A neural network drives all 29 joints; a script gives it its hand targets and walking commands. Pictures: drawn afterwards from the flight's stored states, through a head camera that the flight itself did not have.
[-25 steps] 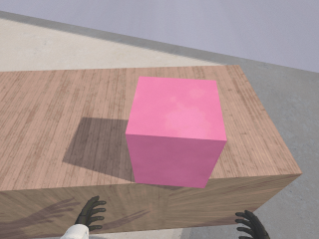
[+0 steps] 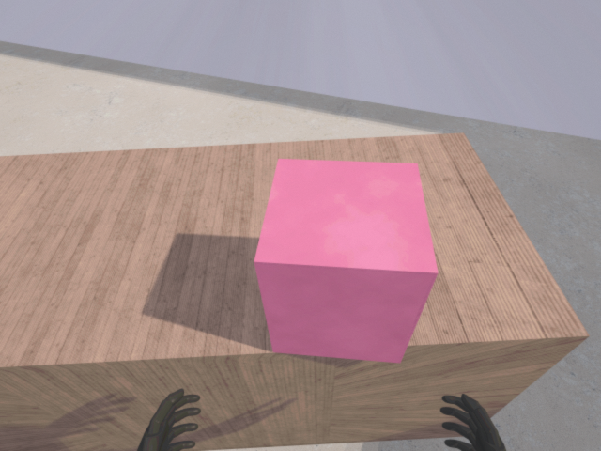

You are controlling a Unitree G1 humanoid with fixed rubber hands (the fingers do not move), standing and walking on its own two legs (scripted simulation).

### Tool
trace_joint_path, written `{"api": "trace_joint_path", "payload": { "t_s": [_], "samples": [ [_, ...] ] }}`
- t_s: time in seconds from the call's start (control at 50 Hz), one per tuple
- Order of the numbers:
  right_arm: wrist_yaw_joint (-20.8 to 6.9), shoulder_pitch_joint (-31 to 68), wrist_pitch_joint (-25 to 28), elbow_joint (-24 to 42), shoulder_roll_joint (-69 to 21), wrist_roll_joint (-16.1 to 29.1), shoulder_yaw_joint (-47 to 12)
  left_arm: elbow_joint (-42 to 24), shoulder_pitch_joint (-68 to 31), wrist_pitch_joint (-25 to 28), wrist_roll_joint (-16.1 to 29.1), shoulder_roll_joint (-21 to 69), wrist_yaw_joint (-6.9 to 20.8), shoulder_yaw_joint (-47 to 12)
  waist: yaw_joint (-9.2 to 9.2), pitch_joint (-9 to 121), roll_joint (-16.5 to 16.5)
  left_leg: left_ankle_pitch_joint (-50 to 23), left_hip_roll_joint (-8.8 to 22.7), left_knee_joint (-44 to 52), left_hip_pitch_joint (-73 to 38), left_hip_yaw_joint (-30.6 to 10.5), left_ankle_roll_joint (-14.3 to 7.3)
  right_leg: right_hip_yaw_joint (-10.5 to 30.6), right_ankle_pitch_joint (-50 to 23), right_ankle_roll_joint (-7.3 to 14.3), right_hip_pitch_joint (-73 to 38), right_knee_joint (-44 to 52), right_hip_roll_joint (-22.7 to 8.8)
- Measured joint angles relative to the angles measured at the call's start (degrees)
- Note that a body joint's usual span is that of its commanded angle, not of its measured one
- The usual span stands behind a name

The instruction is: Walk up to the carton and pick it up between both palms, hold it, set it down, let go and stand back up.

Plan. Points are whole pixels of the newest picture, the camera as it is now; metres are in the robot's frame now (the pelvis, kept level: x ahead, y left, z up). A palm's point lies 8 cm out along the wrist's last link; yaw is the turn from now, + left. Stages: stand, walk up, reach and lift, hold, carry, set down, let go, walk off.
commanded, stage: reach and lift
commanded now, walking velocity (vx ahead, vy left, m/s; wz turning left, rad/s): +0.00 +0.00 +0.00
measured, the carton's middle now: (340, 263) +0.41 -0.01 +0.01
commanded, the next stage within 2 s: none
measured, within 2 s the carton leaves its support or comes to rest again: neither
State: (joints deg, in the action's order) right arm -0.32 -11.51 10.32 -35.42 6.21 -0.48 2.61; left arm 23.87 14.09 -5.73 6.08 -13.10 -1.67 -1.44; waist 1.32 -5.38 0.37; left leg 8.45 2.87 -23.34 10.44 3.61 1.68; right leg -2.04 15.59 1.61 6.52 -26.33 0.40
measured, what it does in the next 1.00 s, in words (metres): stands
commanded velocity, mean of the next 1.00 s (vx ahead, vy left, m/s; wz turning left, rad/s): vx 0.00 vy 0.00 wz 0.00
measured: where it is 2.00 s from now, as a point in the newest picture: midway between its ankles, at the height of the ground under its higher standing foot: outside the picture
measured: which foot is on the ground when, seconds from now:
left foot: down 0.00-1.00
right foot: down 0.00-1.00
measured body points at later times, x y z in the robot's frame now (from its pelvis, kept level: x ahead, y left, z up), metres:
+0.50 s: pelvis +0.04 +0.00 +0.00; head +0.02 +0.02 +0.45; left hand +0.20 +0.21 -0.05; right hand +0.21 -0.21 -0.04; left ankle +0.05 +0.14 -0.74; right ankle -0.01 -0.10 -0.74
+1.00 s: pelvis +0.04 +0.00 +0.00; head +0.02 +0.00 +0.45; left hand +0.26 +0.20 +0.00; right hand +0.26 -0.22 +0.00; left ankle +0.05 +0.14 -0.74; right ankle -0.01 -0.10 -0.74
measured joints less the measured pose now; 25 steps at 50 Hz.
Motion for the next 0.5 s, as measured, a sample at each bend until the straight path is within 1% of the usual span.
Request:
{"api": "trace_joint_path", "payload": {
  "t_s": [0.12, 0.32, 0.42, 0.5],
  "samples": [
    [-0.8, -1.6, 0.6, 1.2, 2.1, 1.6, 0.6, 0.0, 0.4, 3.0, 0.4, 0.9, -0.8, -1.2, 0.52, 1.7, 0.4, 0.4, -0.1, 1.3, -1.8, 0.8, -0.4, 0.9, -0.4, -0.4, -1.9, 2.1, -0.1],
    [-2.2, -4.0, 2.4, 3.6, 3.4, 6.6, -0.3, -2.2, 3.1, 7.7, -0.6, 2.1, -2.8, -2.7, 1.1, 3.1, 2.3, 1.4, 0.1, 2.2, -3.9, 1.1, -0.2, 1.4, -0.4, -0.4, -4.5, 4.6, 0.2],
    [-2.0, -4.9, 4.0, 5.0, 2.8, 8.2, -1.2, -3.0, 4.3, 10.9, -0.8, 2.4, -3.0, -3.1, 0.97, 3.3, 2.2, 1.9, 0.1, 2.3, -4.4, 0.9, 0.0, 1.3, -0.2, -0.3, -5.3, 5.3, 0.3],
    [-1.5, -5.5, 5.8, 6.0, 2.4, 9.4, -2.2, -3.6, 5.0, 13.8, -0.5, 2.3, -2.6, -3.1, 0.62, 3.3, 1.7, 2.3, 0.1, 2.3, -4.7, 0.6, 0.1, 1.1, 0.1, -0.2, -5.8, 5.6, 0.4]
  ]
}}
